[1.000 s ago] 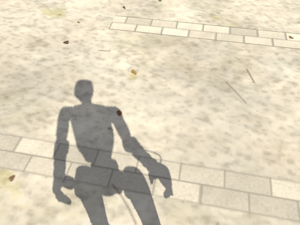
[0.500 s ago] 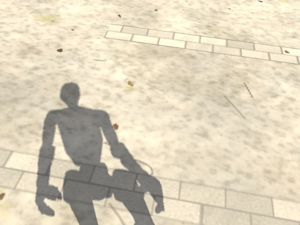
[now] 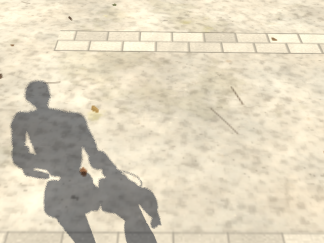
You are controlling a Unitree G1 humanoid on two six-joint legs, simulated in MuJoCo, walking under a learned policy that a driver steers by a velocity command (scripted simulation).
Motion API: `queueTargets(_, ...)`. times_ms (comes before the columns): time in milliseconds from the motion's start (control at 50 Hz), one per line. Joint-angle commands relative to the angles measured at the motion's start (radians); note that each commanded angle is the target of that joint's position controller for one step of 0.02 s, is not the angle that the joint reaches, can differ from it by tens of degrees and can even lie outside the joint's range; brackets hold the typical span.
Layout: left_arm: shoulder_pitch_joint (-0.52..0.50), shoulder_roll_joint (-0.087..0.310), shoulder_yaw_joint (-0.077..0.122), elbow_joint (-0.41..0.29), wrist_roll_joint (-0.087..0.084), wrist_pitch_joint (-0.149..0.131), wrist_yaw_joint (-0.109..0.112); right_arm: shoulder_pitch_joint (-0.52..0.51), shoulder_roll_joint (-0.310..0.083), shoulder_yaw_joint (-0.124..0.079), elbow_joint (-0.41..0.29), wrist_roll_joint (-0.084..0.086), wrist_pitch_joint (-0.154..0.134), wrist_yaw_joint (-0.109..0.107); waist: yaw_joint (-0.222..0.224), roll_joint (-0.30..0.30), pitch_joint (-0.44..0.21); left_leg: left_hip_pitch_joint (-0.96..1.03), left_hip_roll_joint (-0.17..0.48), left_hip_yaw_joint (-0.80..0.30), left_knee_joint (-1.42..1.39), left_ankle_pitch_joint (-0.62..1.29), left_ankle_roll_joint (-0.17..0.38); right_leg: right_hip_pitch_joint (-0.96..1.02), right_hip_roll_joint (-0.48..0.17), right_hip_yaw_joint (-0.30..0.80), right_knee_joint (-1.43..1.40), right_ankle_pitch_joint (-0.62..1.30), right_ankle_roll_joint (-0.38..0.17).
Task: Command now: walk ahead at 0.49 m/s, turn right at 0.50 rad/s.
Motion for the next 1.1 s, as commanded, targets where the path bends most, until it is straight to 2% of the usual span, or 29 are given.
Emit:
queueTargets(20, 0.089, 0.100, 0.021, -0.036, 0.010, -0.026, 0.002, -0.058, -0.159, -0.042, -0.120, 0.007, -0.052, -0.007, 0.022, 0.058, -0.125, -0.444, 0.093, -0.103, 0.051, 0.082, 0.018, 0.403, -0.301, 0.495, -0.346, 0.056, -0.199)
queueTargets(40, 0.062, 0.096, 0.017, -0.049, 0.016, -0.027, 0.005, -0.033, -0.150, -0.045, -0.126, -0.003, -0.034, -0.010, -0.011, 0.040, -0.106, -0.378, 0.112, -0.107, 0.012, 0.089, 0.005, 0.306, -0.273, 0.450, -0.364, 0.097, -0.194)
queueTargets(80, 0.072, 0.112, 0.017, -0.050, 0.006, -0.025, 0.015, -0.033, -0.121, -0.047, -0.149, -0.021, -0.006, -0.015, -0.035, 0.011, -0.077, -0.340, 0.125, -0.084, -0.098, 0.097, -0.032, 0.189, -0.249, 0.394, -0.389, 0.129, -0.196)
queueTargets(120, 0.113, 0.147, 0.026, -0.050, 0.006, -0.025, 0.034, -0.117, -0.113, -0.046, -0.192, -0.038, 0.006, -0.024, -0.018, -0.012, -0.049, -0.354, 0.115, -0.057, -0.236, 0.195, -0.072, 0.119, -0.222, 0.345, -0.407, 0.139, -0.194)
queueTargets(160, 0.145, 0.164, 0.030, -0.046, 0.011, -0.018, 0.049, -0.194, -0.102, -0.041, -0.218, -0.041, 0.008, -0.028, 0.007, -0.031, -0.031, -0.332, 0.084, -0.031, -0.421, 0.339, -0.089, 0.090, -0.180, 0.265, -0.370, 0.309, -0.153)
queueTargets(220, 0.232, 0.157, 0.028, -0.019, 0.004, 0.000, 0.058, -0.275, -0.070, -0.027, -0.244, -0.036, -0.002, -0.016, 0.065, -0.061, -0.084, -0.221, 0.012, 0.006, -0.623, 0.566, -0.080, 0.110, -0.146, 0.207, -0.294, 0.399, -0.085)
queueTargets(280, 0.256, 0.136, 0.017, -0.001, 0.003, 0.012, 0.065, -0.315, -0.097, -0.031, -0.269, -0.029, 0.001, -0.003, 0.076, -0.088, -0.103, -0.226, -0.002, -0.024, -0.707, 0.561, -0.056, 0.221, -0.188, 0.268, -0.220, 0.349, -0.065)
queueTargets(320, 0.248, 0.132, 0.015, -0.001, 0.010, 0.020, 0.073, -0.292, -0.134, -0.042, -0.269, -0.039, -0.006, 0.003, 0.053, -0.099, -0.125, -0.213, -0.001, -0.042, -0.751, 0.490, -0.023, 0.311, -0.222, 0.322, -0.133, 0.374, -0.053)
queueTargets(340, 0.229, 0.124, 0.012, -0.005, 0.012, 0.023, 0.076, -0.245, -0.142, -0.046, -0.255, -0.044, -0.013, 0.005, 0.022, -0.098, -0.138, -0.161, -0.003, -0.034, -0.801, 0.508, -0.001, 0.333, -0.213, 0.327, -0.073, 0.399, -0.039)
queueTargets(360, 0.228, 0.107, 0.006, -0.013, 0.016, 0.023, 0.077, -0.183, -0.164, -0.051, -0.239, -0.055, -0.022, 0.003, -0.005, -0.074, -0.176, -0.044, 0.026, -0.040, -0.846, 0.689, 0.027, 0.321, -0.162, 0.307, 0.026, 0.404, -0.006)
queueTargets(380, 0.298, 0.069, -0.008, -0.024, 0.030, 0.015, 0.073, -0.123, -0.225, -0.058, -0.241, -0.078, -0.027, 0.002, 0.015, 0.049, -0.296, 0.232, 0.188, -0.169, -0.742, 1.082, 0.110, 0.173, -0.089, 0.281, 0.222, 0.164, 0.037)
queueTargets(400, 0.447, 0.045, -0.022, 0.014, 0.011, 0.011, 0.069, -0.061, -0.204, -0.057, -0.228, -0.068, -0.005, 0.002, 0.009, 0.248, -0.443, 0.474, 0.389, -0.393, -0.727, 1.222, 0.294, -0.022, 0.009, 0.213, 0.490, -0.415, 0.104)
queueTargets(420, 0.441, 0.122, -0.010, 0.023, -0.003, 0.020, 0.063, -0.032, -0.134, -0.041, -0.218, -0.033, 0.014, 0.009, -0.008, 0.197, -0.482, 0.459, 0.415, -0.501, -0.768, 0.939, 0.313, -0.085, -0.028, 0.240, 0.584, -0.577, 0.123)
queueTargets(440, 0.344, 0.162, 0.004, 0.005, -0.010, 0.040, 0.068, -0.081, -0.121, -0.035, -0.225, -0.019, 0.027, 0.011, -0.019, 0.117, -0.365, 0.349, 0.368, -0.473, -0.817, 0.685, 0.269, -0.133, -0.059, 0.233, 0.642, -0.520, 0.145)
queueTargets(460, 0.280, 0.155, 0.007, -0.005, -0.005, 0.064, 0.077, -0.149, -0.103, -0.024, -0.234, -0.025, 0.039, 0.010, -0.008, 0.067, -0.272, 0.219, 0.321, -0.412, -0.863, 0.515, 0.228, -0.137, -0.090, 0.201, 0.628, -0.464, 0.161)
queueTargets(480, 0.258, 0.138, 0.008, -0.010, 0.003, 0.087, 0.084, -0.216, -0.091, -0.016, -0.240, -0.034, 0.048, 0.010, 0.019, 0.071, -0.200, 0.086, 0.286, -0.361, -0.910, 0.382, 0.202, -0.103, -0.124, 0.186, 0.554, -0.423, 0.170)
queueTargets(500, 0.259, 0.115, 0.005, -0.010, 0.007, 0.103, 0.090, -0.258, -0.096, -0.017, -0.240, -0.043, 0.058, 0.009, 0.042, 0.111, -0.155, -0.025, 0.235, -0.300, -0.954, 0.291, 0.171, -0.031, -0.143, 0.163, 0.444, -0.389, 0.173)
queueTargets(520, 0.273, 0.086, -0.002, 0.000, 0.010, 0.108, 0.094, -0.279, -0.109, -0.023, -0.236, -0.049, 0.066, 0.008, 0.051, 0.147, -0.132, -0.107, 0.185, -0.230, -0.977, 0.280, 0.155, 0.051, -0.129, 0.121, 0.352, -0.365, 0.177)
queueTargets(540, 0.287, 0.064, -0.008, 0.013, 0.014, 0.106, 0.096, -0.277, -0.112, -0.026, -0.230, -0.051, 0.070, 0.005, 0.052, 0.164, -0.140, -0.129, 0.163, -0.189, -0.978, 0.306, 0.155, 0.108, -0.119, 0.099, 0.279, -0.347, 0.177)
queueTargets(580, 0.294, 0.055, -0.010, 0.029, 0.016, 0.099, 0.095, -0.249, -0.110, -0.028, -0.213, -0.041, 0.074, -0.001, 0.047, 0.154, -0.186, -0.099, 0.166, -0.174, -0.964, 0.307, 0.166, 0.183, -0.116, 0.088, 0.147, -0.238, 0.168)
queueTargets(620, 0.304, 0.054, -0.009, 0.046, 0.022, 0.096, 0.090, -0.252, -0.108, -0.026, -0.203, -0.024, 0.080, -0.006, 0.065, 0.132, -0.192, -0.121, 0.157, -0.158, -0.949, 0.170, 0.146, 0.279, -0.105, 0.063, -0.015, -0.074, 0.144)
queueTargets(640, 0.286, 0.061, -0.008, 0.043, 0.032, 0.097, 0.088, -0.233, -0.096, -0.021, -0.193, -0.020, 0.081, -0.007, 0.063, 0.117, -0.174, -0.150, 0.138, -0.152, -0.952, 0.058, 0.111, 0.311, -0.107, 0.068, -0.070, -0.039, 0.125)
queueTargets(660, 0.260, 0.087, -0.006, 0.027, 0.046, 0.097, 0.088, -0.211, -0.078, -0.014, -0.181, -0.023, 0.079, -0.005, 0.052, 0.084, -0.144, -0.190, 0.117, -0.142, -0.943, -0.047, 0.061, 0.324, -0.157, 0.126, -0.101, -0.016, 0.099)
queueTargets(680, 0.230, 0.144, 0.005, 0.015, 0.040, 0.098, 0.093, -0.194, -0.085, -0.018, -0.182, -0.032, 0.078, -0.002, 0.012, 0.008, -0.092, -0.195, 0.062, -0.094, -0.918, -0.082, 0.019, 0.249, -0.198, 0.170, -0.121, -0.119, 0.063)
queueTargets(700, 0.223, 0.134, 0.006, 0.032, 0.031, 0.092, 0.090, -0.203, -0.083, -0.020, -0.181, -0.035, 0.079, -0.003, 0.005, -0.057, -0.058, -0.115, 0.018, -0.036, -0.879, -0.011, -0.008, 0.123, -0.183, 0.171, -0.150, -0.287, 0.046)
queueTargets(740, 0.198, 0.082, -0.007, 0.041, 0.034, 0.069, 0.088, -0.194, -0.071, -0.020, -0.165, -0.030, 0.080, -0.011, -0.001, -0.086, -0.039, -0.029, 0.017, -0.027, -0.820, 0.111, -0.004, 0.057, -0.172, 0.164, -0.188, -0.297, 0.075)
queueTargets(820, 0.219, 0.080, -0.007, 0.064, 0.023, 0.038, 0.084, -0.158, -0.072, -0.023, -0.128, -0.029, 0.083, -0.015, 0.004, -0.052, -0.070, -0.001, 0.019, -0.021, -0.775, 0.295, 0.015, 0.120, -0.160, 0.145, -0.142, -0.097, 0.098)
queueTargets(960, 0.235, 0.073, -0.011, 0.100, 0.018, 0.044, 0.085, -0.156, -0.076, -0.028, -0.082, -0.020, 0.097, -0.019, 0.014, -0.006, -0.091, 0.036, 0.022, -0.018, -0.740, 0.426, 0.013, 0.166, -0.146, 0.124, -0.109, 0.038, 0.094)
queueTargets(1100, 0.234, 0.058, -0.016, 0.135, 0.017, 0.049, 0.085, -0.156, -0.081, -0.033, -0.041, -0.017, 0.114, -0.031, 0.012, -0.001, -0.083, 0.057, 0.025, -0.021, -0.734, 0.444, 0.007, 0.179, -0.136, 0.110, -0.115, 0.072, 0.095)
